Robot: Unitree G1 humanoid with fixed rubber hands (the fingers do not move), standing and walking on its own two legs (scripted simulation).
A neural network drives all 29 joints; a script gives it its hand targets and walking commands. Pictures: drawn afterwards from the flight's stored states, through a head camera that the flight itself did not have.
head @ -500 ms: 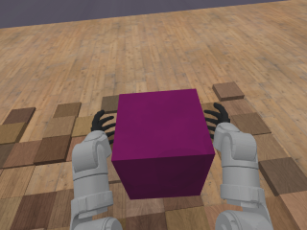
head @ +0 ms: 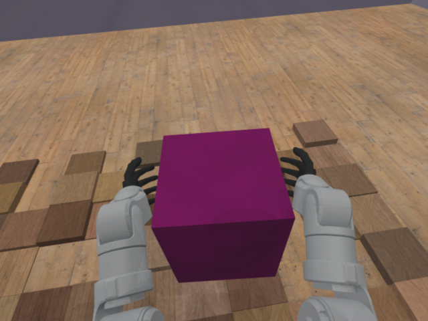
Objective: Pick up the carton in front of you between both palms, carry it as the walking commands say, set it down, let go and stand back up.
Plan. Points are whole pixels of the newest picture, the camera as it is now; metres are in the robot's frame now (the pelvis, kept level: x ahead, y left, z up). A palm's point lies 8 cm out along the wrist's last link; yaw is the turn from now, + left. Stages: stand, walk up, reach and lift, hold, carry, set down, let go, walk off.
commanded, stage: carry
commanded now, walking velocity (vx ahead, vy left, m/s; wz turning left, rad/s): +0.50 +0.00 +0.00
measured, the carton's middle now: (221, 209) +0.34 +0.00 +0.03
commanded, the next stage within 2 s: none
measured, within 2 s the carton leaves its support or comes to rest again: neither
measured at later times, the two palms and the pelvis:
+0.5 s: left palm (155, 118) +0.54 +0.13 +0.13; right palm (277, 103) +0.58 -0.17 +0.12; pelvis +0.23 -0.05 +0.04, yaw +4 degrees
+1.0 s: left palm (144, 69) +0.86 +0.21 +0.11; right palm (237, 60) +0.85 -0.10 +0.12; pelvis +0.52 +0.04 +0.02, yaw +2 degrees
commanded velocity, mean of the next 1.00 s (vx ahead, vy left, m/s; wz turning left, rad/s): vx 0.50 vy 0.00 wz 0.00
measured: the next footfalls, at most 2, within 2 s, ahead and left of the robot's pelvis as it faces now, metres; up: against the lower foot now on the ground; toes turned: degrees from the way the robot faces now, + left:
right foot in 0.24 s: +0.27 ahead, -0.15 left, +0.01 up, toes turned -4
left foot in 0.74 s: +0.52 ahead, +0.09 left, -0.01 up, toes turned +8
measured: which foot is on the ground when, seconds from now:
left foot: down 0.00-0.26, up 0.28-0.72, down 0.74-1.00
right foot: up 0.00-0.22, down 0.24-0.74, up 0.76-1.00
